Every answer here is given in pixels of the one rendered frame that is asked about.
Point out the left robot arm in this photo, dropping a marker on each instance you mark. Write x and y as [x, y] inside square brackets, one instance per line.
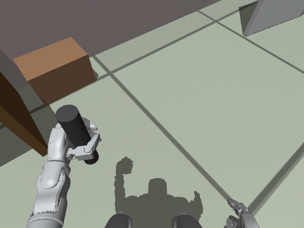
[50, 206]

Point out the left robot hand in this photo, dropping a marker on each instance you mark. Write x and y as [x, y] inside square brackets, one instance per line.
[60, 147]

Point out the right robot hand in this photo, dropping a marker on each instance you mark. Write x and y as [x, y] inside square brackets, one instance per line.
[247, 220]

